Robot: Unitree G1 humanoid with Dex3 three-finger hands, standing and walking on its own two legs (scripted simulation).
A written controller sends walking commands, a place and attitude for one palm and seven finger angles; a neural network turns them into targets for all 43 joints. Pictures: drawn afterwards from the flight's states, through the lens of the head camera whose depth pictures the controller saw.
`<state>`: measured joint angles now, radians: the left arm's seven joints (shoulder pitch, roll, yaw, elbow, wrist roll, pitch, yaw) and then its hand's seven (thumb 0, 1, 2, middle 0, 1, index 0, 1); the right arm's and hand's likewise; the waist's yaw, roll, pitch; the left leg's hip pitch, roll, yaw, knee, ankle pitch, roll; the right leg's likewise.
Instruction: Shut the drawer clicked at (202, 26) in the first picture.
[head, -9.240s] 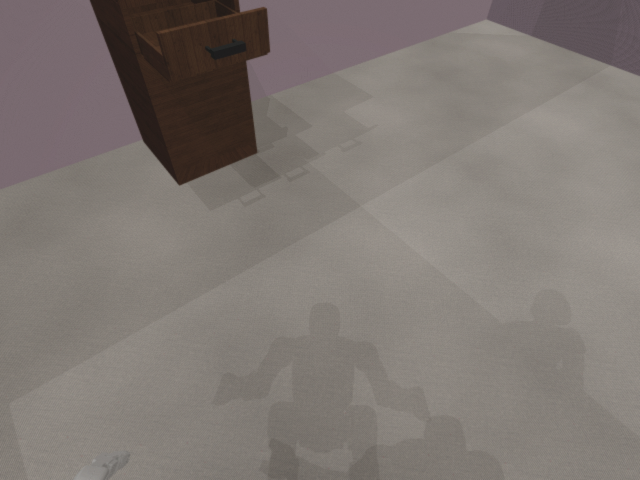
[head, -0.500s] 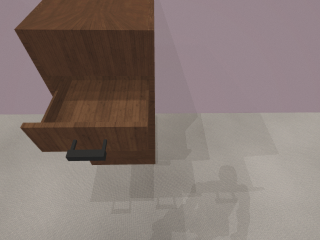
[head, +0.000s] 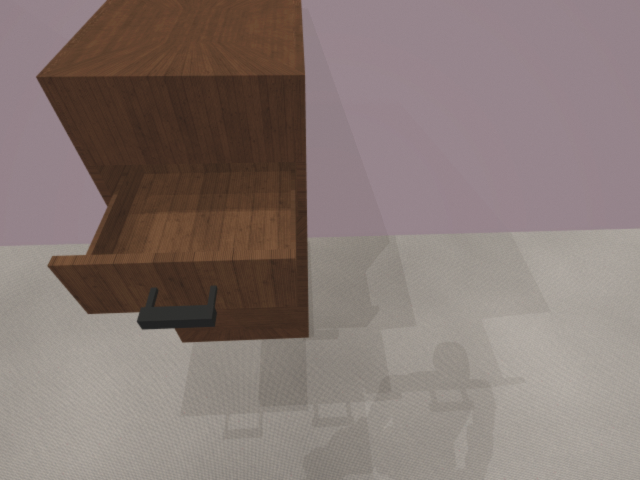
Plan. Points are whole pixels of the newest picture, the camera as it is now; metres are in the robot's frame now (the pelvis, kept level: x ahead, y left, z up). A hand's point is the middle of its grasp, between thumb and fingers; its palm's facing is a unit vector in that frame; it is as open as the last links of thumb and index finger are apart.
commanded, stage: come to a stop and stand still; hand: left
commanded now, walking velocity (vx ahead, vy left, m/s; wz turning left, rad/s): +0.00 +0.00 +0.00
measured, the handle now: (180, 304) +0.39 +0.26 -0.09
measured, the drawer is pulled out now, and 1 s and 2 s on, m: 0.25 0.25 0.25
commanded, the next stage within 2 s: look again from close up in 0.02 s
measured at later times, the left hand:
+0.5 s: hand out of the picture +0.00 +0.17 -0.18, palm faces +0.03 -0.98 -0.22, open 7.4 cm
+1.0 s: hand out of the picture -0.02 +0.18 -0.20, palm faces +0.14 -0.98 -0.16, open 7.4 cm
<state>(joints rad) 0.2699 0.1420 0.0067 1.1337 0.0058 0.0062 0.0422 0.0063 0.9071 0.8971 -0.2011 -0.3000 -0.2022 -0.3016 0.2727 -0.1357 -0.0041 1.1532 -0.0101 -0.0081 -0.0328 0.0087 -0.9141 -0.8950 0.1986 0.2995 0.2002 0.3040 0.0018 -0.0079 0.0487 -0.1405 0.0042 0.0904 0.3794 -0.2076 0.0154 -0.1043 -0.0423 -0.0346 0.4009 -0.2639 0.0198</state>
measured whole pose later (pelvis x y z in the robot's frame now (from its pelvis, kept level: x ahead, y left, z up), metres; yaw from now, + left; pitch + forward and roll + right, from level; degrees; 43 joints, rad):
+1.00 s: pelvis +0.01 +0.01 -0.02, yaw +4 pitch -1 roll -1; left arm 0.35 0.17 0.04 1.06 0.02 -0.01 0.03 0.01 0.90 0.90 -0.20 -0.30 -0.20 -0.30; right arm 0.31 -0.16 -0.01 1.09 -0.02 0.01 0.00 0.01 -0.91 -0.90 0.20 0.30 0.20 0.30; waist 0.02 -0.05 0.04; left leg -0.27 0.01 0.09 0.61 -0.30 0.03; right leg -0.16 -0.06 -0.10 0.58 -0.39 0.01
